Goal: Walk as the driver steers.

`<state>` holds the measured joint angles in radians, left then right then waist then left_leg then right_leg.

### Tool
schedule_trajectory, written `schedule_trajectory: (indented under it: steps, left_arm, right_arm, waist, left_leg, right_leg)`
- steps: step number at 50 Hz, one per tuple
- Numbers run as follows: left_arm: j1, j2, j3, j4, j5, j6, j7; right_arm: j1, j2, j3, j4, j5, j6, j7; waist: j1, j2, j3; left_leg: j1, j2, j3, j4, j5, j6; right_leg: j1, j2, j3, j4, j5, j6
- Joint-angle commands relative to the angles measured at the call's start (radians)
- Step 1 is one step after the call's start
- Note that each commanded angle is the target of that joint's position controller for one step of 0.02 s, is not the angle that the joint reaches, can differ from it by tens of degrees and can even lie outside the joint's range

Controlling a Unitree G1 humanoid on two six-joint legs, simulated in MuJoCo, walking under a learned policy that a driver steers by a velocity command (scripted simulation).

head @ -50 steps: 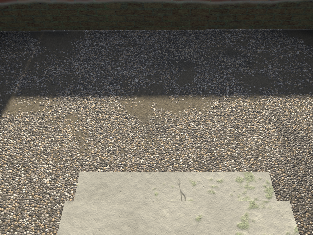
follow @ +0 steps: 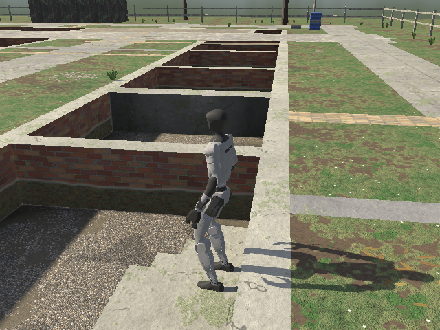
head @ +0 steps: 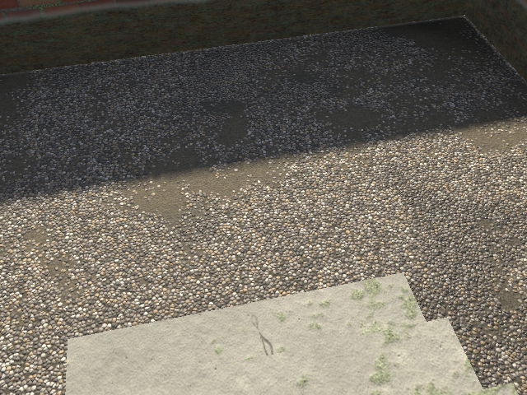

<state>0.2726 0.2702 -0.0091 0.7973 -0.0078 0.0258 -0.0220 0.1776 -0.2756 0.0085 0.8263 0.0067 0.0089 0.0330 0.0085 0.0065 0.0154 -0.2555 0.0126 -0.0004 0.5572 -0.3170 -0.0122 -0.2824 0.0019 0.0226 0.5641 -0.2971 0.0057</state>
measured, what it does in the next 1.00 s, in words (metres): lifts its left foot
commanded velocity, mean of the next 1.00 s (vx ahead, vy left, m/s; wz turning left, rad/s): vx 0.17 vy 0.00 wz -0.01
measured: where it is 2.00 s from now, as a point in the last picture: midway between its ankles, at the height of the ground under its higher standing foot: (293, 374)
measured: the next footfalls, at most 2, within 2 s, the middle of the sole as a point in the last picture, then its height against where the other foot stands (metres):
left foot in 1.24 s outside the picture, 0.18 m lower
right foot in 1.74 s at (335, 389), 0.18 m lower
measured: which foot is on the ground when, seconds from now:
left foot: down 0.00-0.78, up 0.80-1.00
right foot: down 0.00-1.00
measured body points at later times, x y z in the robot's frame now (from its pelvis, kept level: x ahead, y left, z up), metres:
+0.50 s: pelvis -0.02 +0.00 +0.00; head -0.01 +0.01 +0.45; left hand +0.04 +0.25 -0.14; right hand +0.01 -0.23 -0.14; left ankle -0.02 +0.13 -0.73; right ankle +0.00 -0.12 -0.73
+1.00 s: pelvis +0.10 -0.02 -0.02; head +0.10 -0.03 +0.43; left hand +0.00 +0.17 -0.17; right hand +0.17 -0.25 -0.16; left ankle +0.21 +0.14 -0.69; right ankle +0.00 -0.08 -0.73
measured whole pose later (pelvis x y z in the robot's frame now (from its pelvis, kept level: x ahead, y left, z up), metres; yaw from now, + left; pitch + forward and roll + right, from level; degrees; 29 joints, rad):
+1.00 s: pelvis +0.10 -0.02 -0.02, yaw +1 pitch +1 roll -2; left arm 0.53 0.11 -0.01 1.10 0.04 -0.11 -0.01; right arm 0.29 -0.19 -0.03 0.91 -0.07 -0.06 0.03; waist 0.02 0.05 -0.04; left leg -0.69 0.04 -0.13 0.94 0.22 0.08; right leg -0.16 0.11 -0.10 0.61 -0.48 -0.11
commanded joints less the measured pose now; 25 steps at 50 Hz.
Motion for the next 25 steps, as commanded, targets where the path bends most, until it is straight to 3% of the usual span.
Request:
schedule_trajectory:
  steps: [1, 5, 10, 13, 14, 15, 16, 17, 18, 23, 24, 25]
  left_arm:
    - [-0.013, 0.069, 0.01, -0.062, 0.003, 0.03, 0.03]
    - [-0.016, 0.08, 0.014, -0.038, 0.009, 0.034, 0.029]
    - [-0.037, 0.062, 0.013, -0.002, 0.004, 0.027, 0.03]
    - [-0.04, 0.061, 0.019, 0.022, 0.009, 0.032, 0.029]
    - [-0.068, 0.054, 0.018, 0.028, 0.018, 0.029, 0.031]
    - [-0.032, 0.052, 0.019, 0.038, 0.009, 0.03, 0.03]
    - [-0.063, 0.05, 0.019, 0.049, 0.018, 0.028, 0.032]
    - [-0.032, 0.049, 0.021, 0.057, 0.009, 0.029, 0.032]
    - [-0.064, 0.048, 0.021, 0.067, 0.018, 0.027, 0.034]
    - [-0.049, 0.05, 0.025, 0.109, 0.02, 0.025, 0.039]
    - [-0.023, 0.047, 0.025, 0.126, 0.022, 0.026, 0.037]
    - [-0.004, 0.078, 0.04, 0.136, 0.025, 0.031, 0.034]
  right_arm:
    - [0.028, -0.058, -0.011, -0.035, 0.0, 0.042, -0.038]
    - [0.05, -0.064, -0.018, -0.004, -0.003, 0.041, -0.034]
    - [0.075, -0.039, -0.021, 0.026, -0.004, 0.031, -0.032]
    - [0.088, -0.03, -0.024, 0.043, -0.009, 0.028, -0.028]
    - [0.11, -0.023, -0.024, 0.067, -0.013, 0.027, -0.024]
    - [0.102, -0.024, -0.028, 0.057, -0.009, 0.026, -0.028]
    - [0.115, -0.016, -0.026, 0.078, -0.013, 0.025, -0.024]
    - [0.11, -0.017, -0.03, 0.069, -0.011, 0.024, -0.028]
    - [0.122, -0.009, -0.028, 0.089, -0.016, 0.025, -0.025]
    - [0.149, 0.003, -0.03, 0.118, -0.023, 0.022, -0.024]
    - [0.175, 0.01, -0.028, 0.132, -0.023, 0.023, -0.022]
    - [0.192, -0.007, -0.036, 0.139, -0.026, 0.026, -0.019]
  waist:
    - [-0.008, -0.03, -0.058]
    - [0.0, -0.016, 0.012]
    - [0.0, -0.017, 0.014]
    - [0.003, -0.012, 0.017]
    - [0.0, -0.028, 0.025]
    - [0.009, -0.006, 0.001]
    - [0.001, -0.027, 0.02]
    - [0.008, -0.004, -0.003]
    - [0.001, -0.031, 0.018]
    - [0.0, -0.03, 0.01]
    - [-0.001, -0.034, -0.013]
    - [0.0, -0.048, 0.004]
  left_leg:
    - [0.096, 0.052, -0.044, -0.063, 0.232, 0.025]
    - [0.072, 0.051, -0.057, -0.105, 0.167, 0.025]
    - [0.077, 0.047, -0.062, -0.129, 0.169, 0.027]
    - [0.061, 0.047, -0.06, -0.134, 0.153, 0.029]
    - [0.075, 0.023, -0.04, -0.14, 0.184, 0.031]
    - [0.083, 0.045, -0.058, -0.133, 0.162, 0.032]
    - [0.083, 0.021, -0.038, -0.143, 0.186, 0.036]
    - [0.088, 0.044, -0.057, -0.137, 0.159, 0.036]
    - [0.084, 0.019, -0.037, -0.144, 0.181, 0.041]
    - [0.099, 0.017, -0.031, -0.136, 0.165, 0.049]
    - [0.11, 0.006, -0.026, -0.144, 0.07, 0.052]
    - [0.093, -0.028, -0.003, -0.108, -0.066, 0.06]
  right_leg:
    - [0.024, -0.073, 0.047, -0.098, 0.321, -0.03]
    - [0.002, -0.077, 0.05, -0.136, 0.203, -0.032]
    - [0.023, -0.076, 0.043, -0.155, 0.177, -0.034]
    - [0.034, -0.076, 0.043, -0.166, 0.138, -0.041]
    - [0.006, -0.095, 0.039, -0.153, 0.178, -0.054]
    - [0.024, -0.075, 0.04, -0.167, 0.132, -0.047]
    - [-0.001, -0.094, 0.036, -0.155, 0.16, -0.055]
    - [0.017, -0.075, 0.038, -0.17, 0.114, -0.047]
    - [-0.007, -0.093, 0.034, -0.159, 0.14, -0.055]
    - [-0.045, -0.089, 0.032, -0.163, 0.07, -0.059]
    - [-0.042, -0.08, 0.028, -0.184, -0.063, -0.058]
    - [-0.065, -0.058, 0.024, -0.19, -0.238, -0.066]
Keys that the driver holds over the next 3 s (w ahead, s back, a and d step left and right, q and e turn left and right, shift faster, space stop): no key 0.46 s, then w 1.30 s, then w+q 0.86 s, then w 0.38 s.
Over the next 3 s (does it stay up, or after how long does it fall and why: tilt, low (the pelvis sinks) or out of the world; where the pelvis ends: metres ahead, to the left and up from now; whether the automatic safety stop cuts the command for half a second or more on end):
stays up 1.23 0.06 -0.71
